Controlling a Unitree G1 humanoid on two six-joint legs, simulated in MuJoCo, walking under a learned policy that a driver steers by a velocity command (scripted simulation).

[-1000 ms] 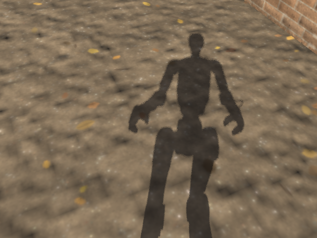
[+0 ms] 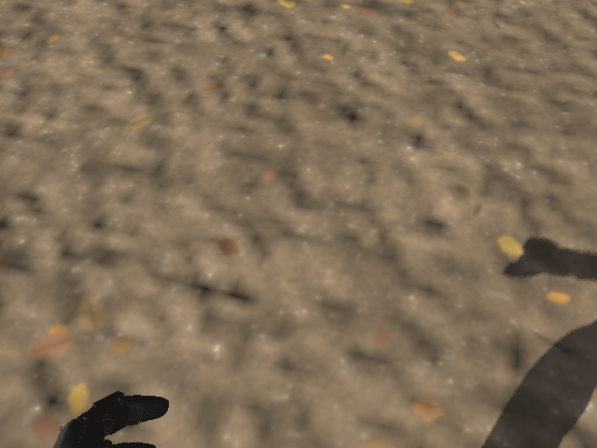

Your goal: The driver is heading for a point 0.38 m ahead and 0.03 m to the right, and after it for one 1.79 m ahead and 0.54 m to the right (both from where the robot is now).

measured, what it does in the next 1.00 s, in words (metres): walks ahead, turning right: right foot, then left foot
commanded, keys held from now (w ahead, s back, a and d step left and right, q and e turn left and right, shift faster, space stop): w+q+shift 0.14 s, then e+shift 0.86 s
